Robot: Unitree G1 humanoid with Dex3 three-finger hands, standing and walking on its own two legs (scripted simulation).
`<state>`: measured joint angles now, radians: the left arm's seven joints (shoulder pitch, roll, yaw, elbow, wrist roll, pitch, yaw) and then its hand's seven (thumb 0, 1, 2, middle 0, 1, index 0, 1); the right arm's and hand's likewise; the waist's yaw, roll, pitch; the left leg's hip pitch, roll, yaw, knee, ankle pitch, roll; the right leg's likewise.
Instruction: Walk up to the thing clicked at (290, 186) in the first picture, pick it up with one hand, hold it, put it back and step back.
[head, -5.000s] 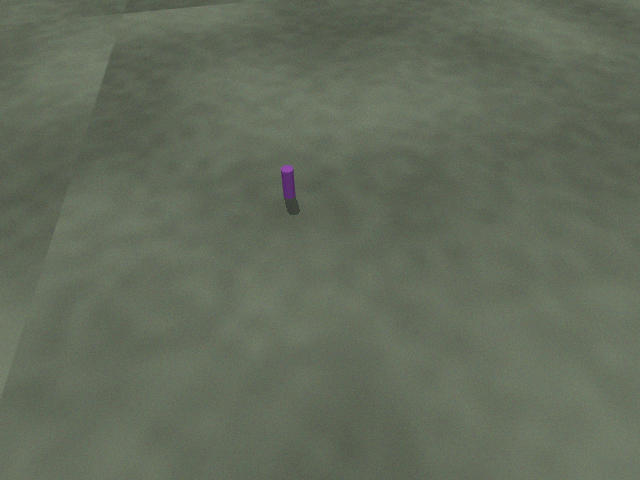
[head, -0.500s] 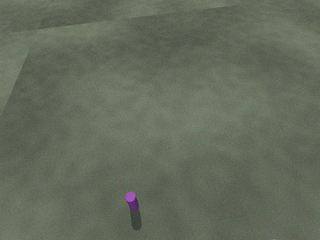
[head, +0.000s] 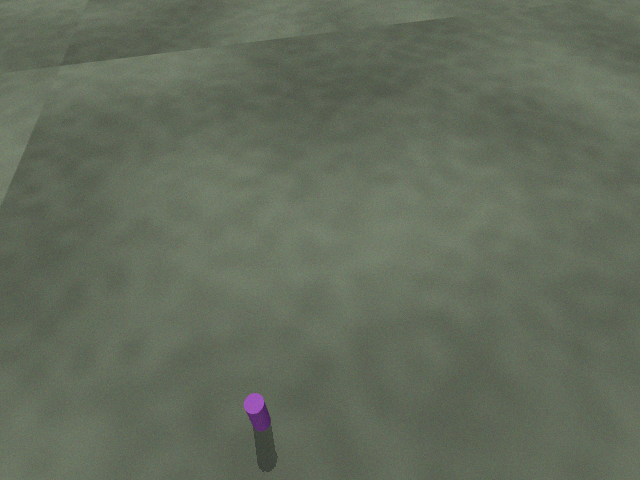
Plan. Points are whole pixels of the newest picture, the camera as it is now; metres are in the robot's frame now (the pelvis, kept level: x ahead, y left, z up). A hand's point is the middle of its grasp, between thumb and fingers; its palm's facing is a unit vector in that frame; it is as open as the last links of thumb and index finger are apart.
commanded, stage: walk up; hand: left
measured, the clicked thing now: (258, 412) +0.43 +0.22 -0.70
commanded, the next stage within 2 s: stand in 0.04 s
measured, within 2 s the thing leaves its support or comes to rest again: neither
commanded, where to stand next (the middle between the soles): +0.09 +0.00 m, yaw +0 degrees
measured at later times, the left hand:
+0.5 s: hand out of the picture +0.09 +0.24 -0.15, palm faces -0.01 -0.94 -0.34, open 7.4 cm
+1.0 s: hand out of the picture +0.11 +0.24 -0.15, palm faces +0.00 -0.94 -0.35, open 7.4 cm
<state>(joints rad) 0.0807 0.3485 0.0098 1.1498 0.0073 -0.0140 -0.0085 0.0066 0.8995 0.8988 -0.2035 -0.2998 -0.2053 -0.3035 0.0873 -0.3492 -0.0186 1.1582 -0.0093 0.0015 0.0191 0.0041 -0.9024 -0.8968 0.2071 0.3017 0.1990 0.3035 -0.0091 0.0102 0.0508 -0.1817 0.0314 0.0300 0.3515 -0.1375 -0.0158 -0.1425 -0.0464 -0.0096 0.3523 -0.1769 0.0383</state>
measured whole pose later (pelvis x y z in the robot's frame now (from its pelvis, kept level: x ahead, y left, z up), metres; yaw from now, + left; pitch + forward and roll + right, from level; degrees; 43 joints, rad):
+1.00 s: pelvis +0.03 -0.02 +0.00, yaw +0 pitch -2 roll +0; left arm 0.10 0.35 0.01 1.14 0.01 -0.01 0.00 0.01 0.90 0.90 -0.20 -0.30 -0.21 -0.30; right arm 0.08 -0.35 -0.01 1.14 -0.01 -0.01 0.00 0.00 -0.90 -0.90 0.21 0.30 0.20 0.30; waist 0.00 0.01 0.03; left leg -0.12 0.06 0.02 0.31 -0.16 -0.04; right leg -0.08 -0.02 -0.02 0.31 -0.20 0.01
